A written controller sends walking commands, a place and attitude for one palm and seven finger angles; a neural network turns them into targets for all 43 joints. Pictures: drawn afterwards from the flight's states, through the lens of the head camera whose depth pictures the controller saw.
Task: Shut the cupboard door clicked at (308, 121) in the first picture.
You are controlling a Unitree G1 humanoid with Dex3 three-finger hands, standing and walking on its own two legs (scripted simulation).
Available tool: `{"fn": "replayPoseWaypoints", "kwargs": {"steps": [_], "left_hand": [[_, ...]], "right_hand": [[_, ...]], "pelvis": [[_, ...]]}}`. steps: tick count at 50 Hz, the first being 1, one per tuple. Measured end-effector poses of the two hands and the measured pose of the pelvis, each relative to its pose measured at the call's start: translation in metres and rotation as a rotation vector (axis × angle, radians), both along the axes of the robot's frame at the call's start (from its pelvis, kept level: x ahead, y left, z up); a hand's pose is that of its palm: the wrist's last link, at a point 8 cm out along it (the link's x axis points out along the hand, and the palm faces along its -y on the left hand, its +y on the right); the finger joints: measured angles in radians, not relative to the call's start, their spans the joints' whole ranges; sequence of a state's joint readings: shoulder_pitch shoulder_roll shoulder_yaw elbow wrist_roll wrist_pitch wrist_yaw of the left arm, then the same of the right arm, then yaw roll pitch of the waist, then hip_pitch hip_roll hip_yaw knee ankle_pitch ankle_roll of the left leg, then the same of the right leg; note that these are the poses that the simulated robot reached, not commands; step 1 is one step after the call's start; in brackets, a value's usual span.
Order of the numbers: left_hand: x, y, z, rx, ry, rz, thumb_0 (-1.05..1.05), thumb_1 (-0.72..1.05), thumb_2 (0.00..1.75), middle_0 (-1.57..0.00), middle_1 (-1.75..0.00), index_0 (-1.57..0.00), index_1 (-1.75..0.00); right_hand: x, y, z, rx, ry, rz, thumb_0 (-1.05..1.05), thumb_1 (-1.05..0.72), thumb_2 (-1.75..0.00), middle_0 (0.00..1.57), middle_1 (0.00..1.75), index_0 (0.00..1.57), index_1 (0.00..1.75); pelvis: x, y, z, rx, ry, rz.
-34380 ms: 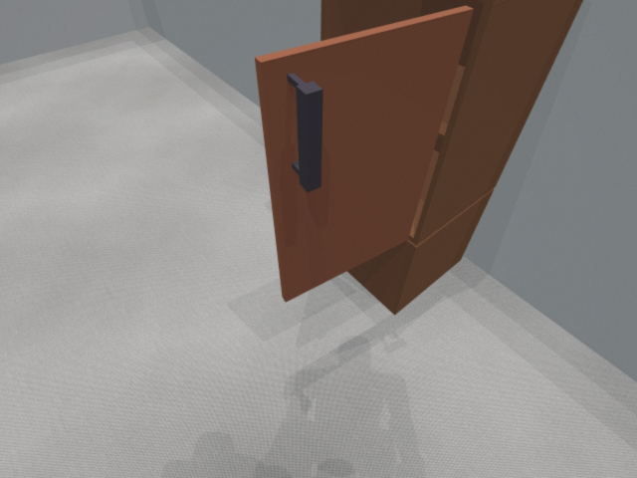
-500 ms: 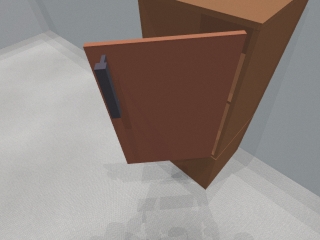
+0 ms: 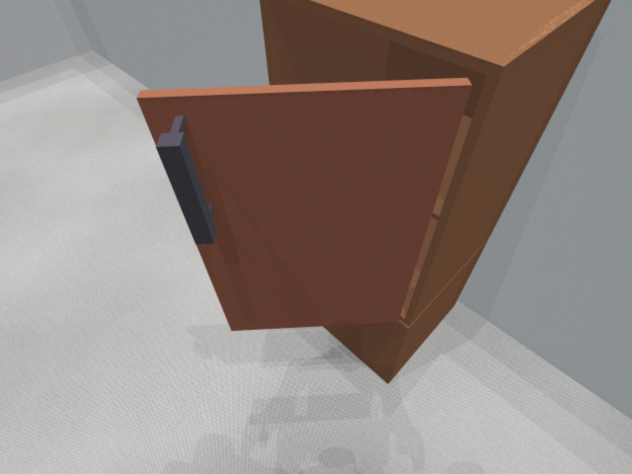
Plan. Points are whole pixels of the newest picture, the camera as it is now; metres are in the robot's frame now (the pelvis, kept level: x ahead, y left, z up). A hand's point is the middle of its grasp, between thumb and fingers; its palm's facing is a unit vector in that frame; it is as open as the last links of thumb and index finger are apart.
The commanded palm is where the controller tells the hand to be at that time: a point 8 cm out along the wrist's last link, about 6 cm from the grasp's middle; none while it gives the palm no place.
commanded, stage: raise the hand and make a fist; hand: left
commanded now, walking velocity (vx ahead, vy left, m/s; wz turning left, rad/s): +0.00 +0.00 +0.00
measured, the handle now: (193, 183) +0.44 +0.19 +0.14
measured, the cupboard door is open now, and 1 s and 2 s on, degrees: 47 47 47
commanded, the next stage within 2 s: bring the fist close to the handle in 1.98 s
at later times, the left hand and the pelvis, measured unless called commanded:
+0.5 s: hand out of the picture +0.10 +0.19 -0.05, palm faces +0.16 -0.99 -0.01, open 6.1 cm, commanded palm +0.11 +0.24 -0.01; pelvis -0.05 -0.01 -0.07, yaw +4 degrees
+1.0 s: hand (108, 428) +0.16 +0.22 +0.06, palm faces +0.19 -0.98 -0.08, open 3.8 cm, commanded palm +0.12 +0.26 +0.06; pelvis -0.04 +0.02 -0.05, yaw +4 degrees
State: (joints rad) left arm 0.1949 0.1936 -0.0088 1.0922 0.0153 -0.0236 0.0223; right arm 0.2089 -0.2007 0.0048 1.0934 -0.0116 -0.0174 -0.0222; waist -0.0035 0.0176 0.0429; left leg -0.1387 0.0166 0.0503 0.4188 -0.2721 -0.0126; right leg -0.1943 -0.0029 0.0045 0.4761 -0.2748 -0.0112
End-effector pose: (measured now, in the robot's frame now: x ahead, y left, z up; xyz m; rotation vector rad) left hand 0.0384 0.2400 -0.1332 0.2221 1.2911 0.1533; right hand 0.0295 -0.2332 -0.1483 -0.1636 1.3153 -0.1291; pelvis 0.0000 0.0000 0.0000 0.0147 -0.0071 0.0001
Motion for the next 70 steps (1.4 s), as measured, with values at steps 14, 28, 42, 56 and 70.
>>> {"fn": "replayPoseWaypoints", "kwargs": {"steps": [14, 28, 42, 56, 70], "left_hand": [[0.127, 0.004, 0.150, 0.002, -1.169, 0.046, 0.01, 0.91, 0.90, -0.26, -0.36, -0.25, -0.36], [0.032, 0.013, 0.111, -0.048, -1.269, 0.009, 0.02, 0.90, 0.90, -0.49, -0.61, -0.48, -0.61], [0.097, 0.006, 0.154, -0.176, -1.168, -0.099, 0.02, 0.90, 0.90, -0.74, -0.88, -0.74, -0.89], [0.104, 0.015, 0.196, -0.138, -1.299, -0.156, 0.02, 0.90, 0.90, -1.00, -1.16, -0.99, -1.17], [0.121, 0.032, 0.243, -0.090, -1.355, -0.089, 0.02, 0.90, 0.90, -1.24, -1.43, -1.23, -1.43]], "right_hand": [[0.087, -0.021, 0.030, -0.063, -0.601, 0.034, 0.01, -0.91, -0.90, 0.20, 0.30, 0.20, 0.30], [0.148, 0.010, 0.039, -0.062, -0.861, 0.283, 0.01, -0.91, -0.90, 0.20, 0.30, 0.20, 0.30], [0.068, 0.036, 0.025, 0.006, -0.682, 0.094, 0.02, -0.90, -0.90, 0.20, 0.30, 0.21, 0.30], [0.102, 0.027, 0.046, -0.048, -0.737, 0.181, 0.02, -0.90, -0.90, 0.20, 0.30, 0.20, 0.30], [0.150, 0.052, 0.073, 0.035, -0.828, 0.245, 0.01, -0.90, -0.90, 0.20, 0.30, 0.20, 0.30]], "pelvis": [[-0.013, -0.004, -0.025, 0.004, 0.068, 0.049], [-0.058, -0.007, -0.076, -0.036, 0.155, 0.083], [-0.053, 0.010, -0.051, -0.029, 0.106, 0.045], [-0.038, 0.020, -0.041, -0.040, 0.080, 0.065], [-0.021, 0.013, -0.024, -0.035, 0.022, 0.076]]}}
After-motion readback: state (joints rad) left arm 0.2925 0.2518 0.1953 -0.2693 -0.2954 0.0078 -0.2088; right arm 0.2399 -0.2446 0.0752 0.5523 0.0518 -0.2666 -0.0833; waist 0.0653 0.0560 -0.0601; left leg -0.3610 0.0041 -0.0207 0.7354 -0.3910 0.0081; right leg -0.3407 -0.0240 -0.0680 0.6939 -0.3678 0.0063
